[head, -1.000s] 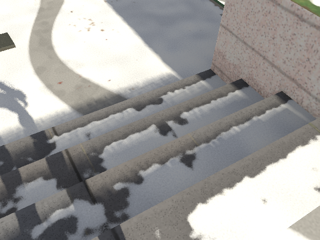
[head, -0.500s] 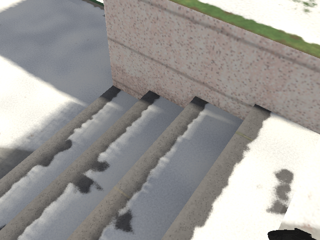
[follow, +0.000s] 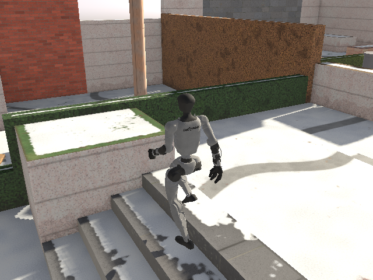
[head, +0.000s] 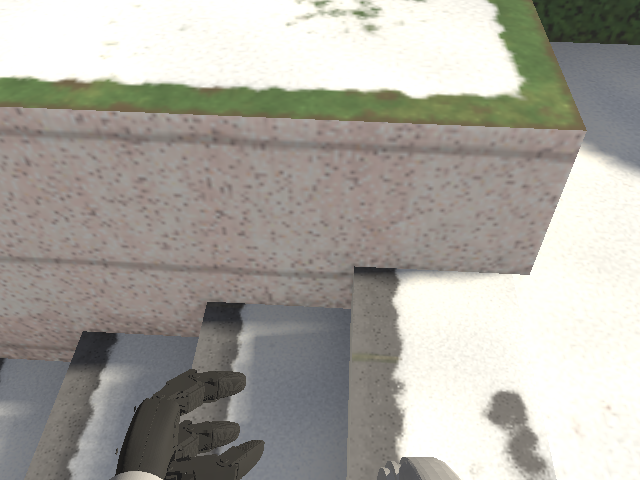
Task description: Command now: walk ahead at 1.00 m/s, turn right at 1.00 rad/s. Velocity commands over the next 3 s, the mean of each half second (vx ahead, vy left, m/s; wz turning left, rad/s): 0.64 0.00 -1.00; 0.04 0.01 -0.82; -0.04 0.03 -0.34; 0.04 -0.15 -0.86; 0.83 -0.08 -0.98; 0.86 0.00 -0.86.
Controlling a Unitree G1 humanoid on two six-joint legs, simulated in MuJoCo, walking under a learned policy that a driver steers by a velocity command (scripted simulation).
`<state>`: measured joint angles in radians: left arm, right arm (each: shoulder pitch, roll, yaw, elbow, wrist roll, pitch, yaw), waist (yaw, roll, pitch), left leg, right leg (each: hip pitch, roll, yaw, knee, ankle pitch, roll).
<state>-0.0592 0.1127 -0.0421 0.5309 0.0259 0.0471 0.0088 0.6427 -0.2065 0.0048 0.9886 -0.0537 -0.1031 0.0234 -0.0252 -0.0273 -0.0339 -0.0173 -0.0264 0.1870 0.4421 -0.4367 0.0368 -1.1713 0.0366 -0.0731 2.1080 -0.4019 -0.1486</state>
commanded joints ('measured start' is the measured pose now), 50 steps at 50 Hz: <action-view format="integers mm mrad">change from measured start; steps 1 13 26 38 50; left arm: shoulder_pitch -96 252 138 638 275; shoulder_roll -3 192 90 177 216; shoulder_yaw -15 96 78 105 85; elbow -122 81 -66 36 18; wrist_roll -2 36 21 6 -50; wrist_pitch -11 -98 -17 66 -50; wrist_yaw -1 150 76 -3 72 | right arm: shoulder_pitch -64 -491 -135 -448 -492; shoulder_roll -112 -87 -197 -119 -91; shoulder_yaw -8 -34 -83 -75 -12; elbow -85 -539 -351 -401 -462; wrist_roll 3 -14 -38 -122 53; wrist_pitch -23 42 -21 38 78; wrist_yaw -5 35 -66 49 -46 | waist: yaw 80 63 10 214 11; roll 51 201 43 -187 -50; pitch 162 189 -223 -250 -93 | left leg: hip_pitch -216 -873 533 -609 -854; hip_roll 217 97 591 375 6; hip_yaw -26 -417 -410 -14 -216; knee -200 1114 56 670 984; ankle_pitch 939 -183 1567 252 138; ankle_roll -120 -80 233 30 -95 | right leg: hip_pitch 73 576 -253 1254 896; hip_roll -28 -102 72 -36 -101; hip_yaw -75 683 205 389 492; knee -155 -1362 601 -1217 -1491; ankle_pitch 14 84 -379 575 446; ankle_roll -40 -81 111 -196 -46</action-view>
